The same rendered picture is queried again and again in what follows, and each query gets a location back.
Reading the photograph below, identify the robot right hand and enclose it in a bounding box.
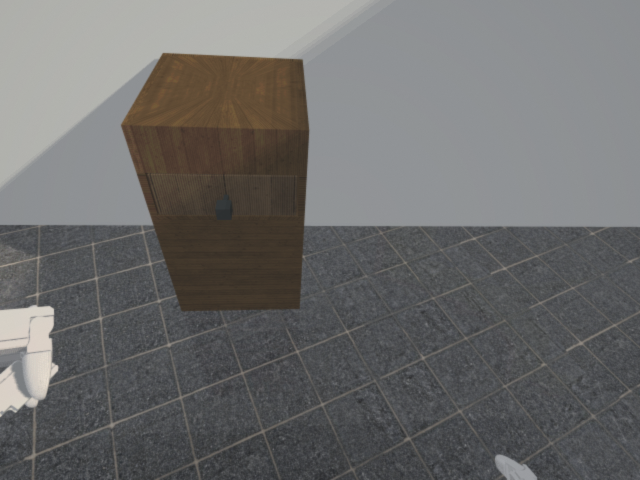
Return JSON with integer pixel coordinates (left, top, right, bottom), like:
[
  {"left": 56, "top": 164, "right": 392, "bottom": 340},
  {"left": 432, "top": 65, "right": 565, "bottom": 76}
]
[{"left": 495, "top": 454, "right": 537, "bottom": 480}]

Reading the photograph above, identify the drawer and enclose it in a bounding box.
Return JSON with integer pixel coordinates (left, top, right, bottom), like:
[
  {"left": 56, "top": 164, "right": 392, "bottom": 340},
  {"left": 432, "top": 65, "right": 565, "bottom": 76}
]
[{"left": 147, "top": 173, "right": 297, "bottom": 215}]

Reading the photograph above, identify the handle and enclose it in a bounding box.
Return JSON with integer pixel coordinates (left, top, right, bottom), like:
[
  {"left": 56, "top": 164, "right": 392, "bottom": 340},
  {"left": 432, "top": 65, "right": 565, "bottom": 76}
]
[{"left": 215, "top": 195, "right": 233, "bottom": 220}]

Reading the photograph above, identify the robot left hand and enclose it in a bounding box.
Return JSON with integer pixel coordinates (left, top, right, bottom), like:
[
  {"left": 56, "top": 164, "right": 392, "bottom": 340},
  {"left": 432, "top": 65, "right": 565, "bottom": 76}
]
[{"left": 0, "top": 305, "right": 58, "bottom": 417}]

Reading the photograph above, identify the cabinet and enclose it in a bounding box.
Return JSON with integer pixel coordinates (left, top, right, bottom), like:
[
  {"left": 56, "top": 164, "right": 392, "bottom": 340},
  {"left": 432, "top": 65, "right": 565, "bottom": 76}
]
[{"left": 121, "top": 53, "right": 309, "bottom": 311}]

